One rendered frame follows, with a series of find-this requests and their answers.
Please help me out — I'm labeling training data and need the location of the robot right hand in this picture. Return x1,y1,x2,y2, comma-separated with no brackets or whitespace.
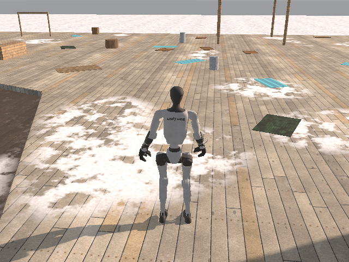
194,147,206,157

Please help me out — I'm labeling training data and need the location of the right robot upper arm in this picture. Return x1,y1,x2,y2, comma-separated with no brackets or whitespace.
188,110,201,140

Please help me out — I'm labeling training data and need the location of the left robot upper arm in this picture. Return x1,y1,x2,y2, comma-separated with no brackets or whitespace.
148,109,165,139

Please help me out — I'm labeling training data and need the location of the robot left hand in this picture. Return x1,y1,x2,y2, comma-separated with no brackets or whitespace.
139,149,151,162

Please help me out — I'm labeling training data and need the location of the right robot thigh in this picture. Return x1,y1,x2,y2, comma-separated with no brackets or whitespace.
182,152,192,189

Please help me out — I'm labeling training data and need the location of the left robot forearm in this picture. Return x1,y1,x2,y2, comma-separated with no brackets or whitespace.
141,131,153,152

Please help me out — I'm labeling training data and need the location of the right robot forearm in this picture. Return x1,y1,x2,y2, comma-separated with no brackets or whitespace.
196,132,205,149

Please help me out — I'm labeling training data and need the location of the robot torso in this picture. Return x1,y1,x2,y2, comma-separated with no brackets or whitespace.
163,107,189,164

